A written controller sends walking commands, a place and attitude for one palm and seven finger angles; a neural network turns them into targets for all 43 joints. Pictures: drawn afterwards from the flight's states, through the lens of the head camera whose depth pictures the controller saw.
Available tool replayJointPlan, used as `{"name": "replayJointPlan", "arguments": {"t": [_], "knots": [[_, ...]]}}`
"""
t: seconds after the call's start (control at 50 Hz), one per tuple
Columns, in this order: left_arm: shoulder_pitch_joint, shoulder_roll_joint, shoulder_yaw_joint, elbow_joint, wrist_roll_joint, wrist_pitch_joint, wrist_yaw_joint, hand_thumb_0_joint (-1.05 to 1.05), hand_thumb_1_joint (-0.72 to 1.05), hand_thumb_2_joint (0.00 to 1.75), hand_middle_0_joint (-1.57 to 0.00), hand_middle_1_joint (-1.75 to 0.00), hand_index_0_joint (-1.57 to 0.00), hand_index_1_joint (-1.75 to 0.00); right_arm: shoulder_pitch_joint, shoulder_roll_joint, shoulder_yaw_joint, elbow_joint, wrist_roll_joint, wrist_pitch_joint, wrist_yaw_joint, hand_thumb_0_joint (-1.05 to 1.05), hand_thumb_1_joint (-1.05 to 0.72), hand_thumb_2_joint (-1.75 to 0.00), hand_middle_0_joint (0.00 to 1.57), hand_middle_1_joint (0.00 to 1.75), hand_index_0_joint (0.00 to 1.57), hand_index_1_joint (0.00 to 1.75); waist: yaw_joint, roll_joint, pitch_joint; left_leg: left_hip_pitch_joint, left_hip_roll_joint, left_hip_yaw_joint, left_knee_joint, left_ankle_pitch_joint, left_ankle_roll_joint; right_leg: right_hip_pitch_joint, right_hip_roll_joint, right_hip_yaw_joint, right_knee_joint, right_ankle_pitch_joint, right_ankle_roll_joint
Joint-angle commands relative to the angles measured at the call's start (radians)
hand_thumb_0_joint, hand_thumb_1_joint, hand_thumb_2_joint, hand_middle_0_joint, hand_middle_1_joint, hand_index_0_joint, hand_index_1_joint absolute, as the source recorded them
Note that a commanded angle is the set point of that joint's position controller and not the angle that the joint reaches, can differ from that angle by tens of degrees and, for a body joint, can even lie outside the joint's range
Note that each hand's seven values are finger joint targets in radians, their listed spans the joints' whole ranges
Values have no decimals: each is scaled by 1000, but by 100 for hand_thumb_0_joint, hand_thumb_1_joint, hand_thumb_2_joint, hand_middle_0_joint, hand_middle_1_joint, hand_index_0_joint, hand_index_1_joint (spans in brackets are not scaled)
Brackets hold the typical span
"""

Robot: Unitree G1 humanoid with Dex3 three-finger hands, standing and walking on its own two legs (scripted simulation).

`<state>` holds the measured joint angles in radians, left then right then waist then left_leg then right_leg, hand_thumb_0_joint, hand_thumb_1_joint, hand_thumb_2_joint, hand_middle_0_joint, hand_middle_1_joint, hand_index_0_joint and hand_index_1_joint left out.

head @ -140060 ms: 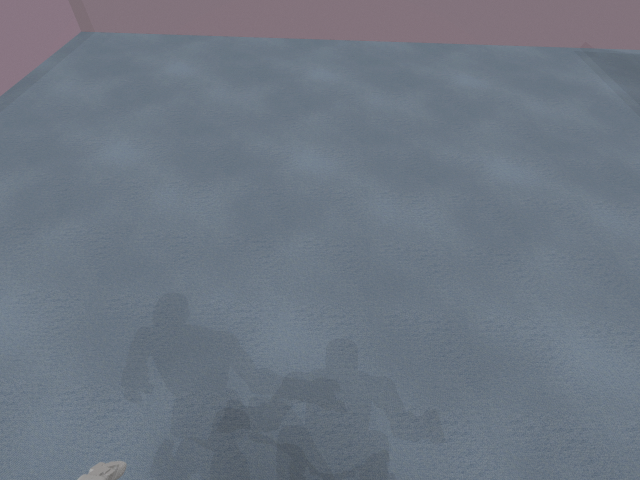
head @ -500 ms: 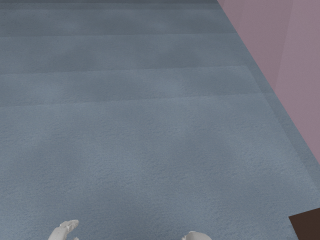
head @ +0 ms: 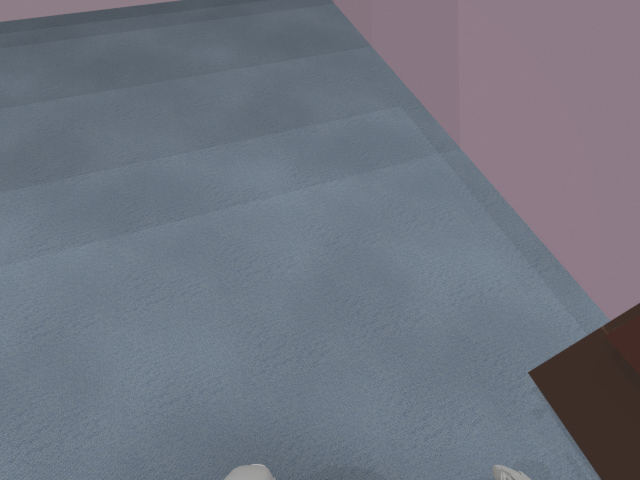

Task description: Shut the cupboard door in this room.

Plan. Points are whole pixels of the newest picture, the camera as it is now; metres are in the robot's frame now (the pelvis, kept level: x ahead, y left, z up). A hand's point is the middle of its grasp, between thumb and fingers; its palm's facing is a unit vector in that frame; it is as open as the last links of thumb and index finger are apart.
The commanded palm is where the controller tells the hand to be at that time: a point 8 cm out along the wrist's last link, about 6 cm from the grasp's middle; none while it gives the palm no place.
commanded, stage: turn to face it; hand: left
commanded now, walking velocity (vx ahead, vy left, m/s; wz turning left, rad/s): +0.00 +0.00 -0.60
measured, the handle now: out of the picture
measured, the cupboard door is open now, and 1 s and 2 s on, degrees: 3 3 3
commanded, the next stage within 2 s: take the last steps up to it in 1.68 s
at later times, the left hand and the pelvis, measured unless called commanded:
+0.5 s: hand (222, 430) +0.19 +0.16 -0.15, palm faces -0.30 -0.91 -0.28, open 7.4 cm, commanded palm none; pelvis +0.01 -0.01 -0.01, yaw -18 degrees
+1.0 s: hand (232, 399) +0.24 +0.15 -0.17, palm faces -0.53 -0.83 -0.19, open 7.4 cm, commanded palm none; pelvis +0.05 +0.02 +0.01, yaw -36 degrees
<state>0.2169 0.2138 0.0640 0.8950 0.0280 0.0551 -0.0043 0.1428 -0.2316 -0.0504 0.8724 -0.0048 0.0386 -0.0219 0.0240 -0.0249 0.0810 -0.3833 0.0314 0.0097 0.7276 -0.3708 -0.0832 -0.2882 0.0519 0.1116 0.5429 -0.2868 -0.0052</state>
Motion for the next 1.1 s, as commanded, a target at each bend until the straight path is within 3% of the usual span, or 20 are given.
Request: {"name": "replayJointPlan", "arguments": {"t": [0.0, 0.02, 0.04, 0.12, 0.22, 0.32, 0.36, 0.38, 0.4, 0.42, 0.44, 0.46, 0.54, 0.68, 0.74, 0.76, 0.78, 0.8, 0.9, 1.08], "knots": [[-19, 118, 41, -103, -23, -11, 2, 0, 90, 90, -20, -30, -20, -30, 151, -204, -32, -40, -14, -49, -21, 0, -90, -90, 20, 30, 20, 30, -61, 210, -196, 384, 261, -233, -417, 280, 102, -204, -11, 72, 163, 5, -17], [-24, 111, 33, -120, -16, -16, -4, 0, 90, 90, -20, -30, -20, -30, 169, -254, -40, -58, -16, -40, -20, 0, -90, -90, 20, 30, 20, 30, -67, 321, -174, 348, 440, -360, -425, 424, 210, -256, 10, -61, 393, -346, 20], [-53, 133, 40, -109, -3, -6, -5, 0, 90, 90, -20, -30, -20, -30, 154, -237, -34, -49, -27, -42, -28, 0, -90, -90, 20, 30, 20, 30, -76, 286, -146, 275, 446, -352, -433, 449, 241, -269, -22, -31, 549, -338, 36], [-33, 114, 48, -81, -7, 5, -32, 0, 90, 90, -20, -30, -20, -30, 39, -162, -14, -85, -24, -45, -31, 0, -90, -90, 20, 30, 20, 30, -17, 190, -89, 259, 303, -65, -377, 567, 211, -276, -79, -93, 646, -182, 63], [-105, 83, 34, -109, -8, 7, -38, 0, 90, 90, -20, -30, -20, -30, 130, -171, -33, -34, -23, -40, -23, 0, -90, -90, 20, 30, 20, 30, -63, 193, -117, 344, 314, 20, -341, 636, 218, -223, -84, -157, 429, -170, 61], [-100, 85, 28, -112, -6, -2, -36, 0, 90, 90, -20, -30, -20, -30, 108, -198, -50, -22, -25, -33, -9, 0, -90, -90, 20, 30, 20, 30, -58, 253, -117, 299, 335, 69, -286, 589, 199, -94, -61, -209, 210, -141, 34], [-47, 99, 34, -99, -6, -11, -34, 0, 90, 90, -20, -30, -20, -30, 87, -208, -53, -21, -21, -31, -7, 0, -90, -90, 20, 30, 20, 30, -19, 210, -131, 238, 318, 105, -200, 518, 149, 42, -52, -218, 15, 4, 14], [28, 137, 41, -74, -3, -18, -29, 0, 90, 90, -20, -30, -20, -30, 72, -201, -55, -28, -13, -30, -2, 0, -90, -90, 20, 30, 20, 30, 21, 127, -158, 157, 279, 144, -84, 416, 103, 182, -79, -184, -109, 138, -6], [86, 238, 58, -57, 6, -33, -17, 0, 90, 90, -20, -30, -20, -30, 71, -136, -41, -54, -4, -27, 4, 0, -90, -90, 20, 30, 20, 30, 49, -152, -184, -54, 162, 211, 125, 104, 38, 352, -288, 78, -183, 383, -84], [123, 298, 63, -44, -6, -37, -3, 0, 90, 90, -20, -30, -20, -30, 20, -98, -24, -97, -8, -17, 4, 0, -90, -90, 20, 30, 20, 30, 67, -264, -151, -216, 56, 141, 329, -285, 5, 322, -450, 272, -179, 701, -186], [127, 293, 68, -44, -9, -34, 11, 0, 90, 90, -20, -30, -20, -30, -16, -103, -19, -101, -7, -6, -8, 0, -90, -90, 20, 30, 20, 30, 73, -203, -145, -263, 70, 21, 422, -258, 13, 295, -437, 273, -176, 671, -231], [73, 274, 65, -51, -7, -35, 18, 0, 90, 90, -20, -30, -20, -30, -16, -105, -20, -91, -6, -9, -12, 0, -90, -90, 20, 30, 20, 30, 47, -257, -134, -305, 76, -11, 467, -215, 7, 290, -404, 282, -178, 606, -233], [-60, 208, 41, -94, -6, -36, 17, 0, 90, 90, -20, -30, -20, -30, 49, -104, -20, -43, -11, -2, 2, 0, -90, -90, 20, 30, 20, 30, -26, -140, -139, -166, 74, 7, 382, -30, -14, 153, -279, 96, -167, 479, -174], [-46, 237, 53, -87, 2, -28, 7, 0, 90, 90, -20, -30, -20, -30, 39, -88, -17, -69, -2, -15, 0, 0, -90, -90, 20, 30, 20, 30, -15, -130, -117, -42, 11, 31, 58, -43, -4, 90, -261, 207, -150, 388, -184], [-92, 218, 52, -92, -8, -18, 7, 0, 90, 90, -20, -30, -20, -30, 144, -99, -17, -42, 0, -29, -8, 0, -90, -90, 20, 30, 20, 30, -71, -123, -131, 171, -3, 35, -227, 135, 8, -26, -209, 213, -66, 310, -111], [-81, 172, 43, -101, -17, -11, 4, 0, 90, 90, -20, -30, -20, -30, 173, -151, -22, -34, -7, -41, -13, 0, -90, -90, 20, 30, 20, 30, -75, 20, -149, 273, 97, -65, -374, 149, 40, -117, -120, 146, 30, 170, -58], [-35, 107, 33, -117, -24, -7, -6, 0, 90, 90, -20, -30, -20, -30, 180, -256, -40, -45, -22, -45, -14, 0, -90, -90, 20, 30, 20, 30, -62, 324, -158, 347, 350, -325, -442, 229, 141, -266, 22, -5, 252, -189, 4], [-61, 131, 33, -127, -13, -5, -10, 0, 90, 90, -20, -30, -20, -30, 186, -274, -42, -54, -25, -42, -20, 0, -90, -90, 20, 30, 20, 30, -78, 311, -150, 276, 464, -385, -468, 260, 224, -275, -6, -55, 474, -344, 21], [-56, 107, 43, -85, -8, 3, -32, 0, 90, 90, -20, -30, -20, -30, 94, -166, -16, -64, -26, -51, -28, 0, -90, -90, 20, 30, 20, 30, -28, 187, -121, 295, 299, -52, -382, 566, 196, -281, -73, -91, 640, -160, 63], [-137, 73, 26, -103, -8, 1, -36, 0, 90, 90, -20, -30, -20, -30, 172, -190, -43, 1, -25, -39, -13, 0, -90, -90, 20, 30, 20, 30, -78, 250, -128, 346, 330, 90, -308, 673, 199, -152, -65, -202, 288, -166, 43]]}}
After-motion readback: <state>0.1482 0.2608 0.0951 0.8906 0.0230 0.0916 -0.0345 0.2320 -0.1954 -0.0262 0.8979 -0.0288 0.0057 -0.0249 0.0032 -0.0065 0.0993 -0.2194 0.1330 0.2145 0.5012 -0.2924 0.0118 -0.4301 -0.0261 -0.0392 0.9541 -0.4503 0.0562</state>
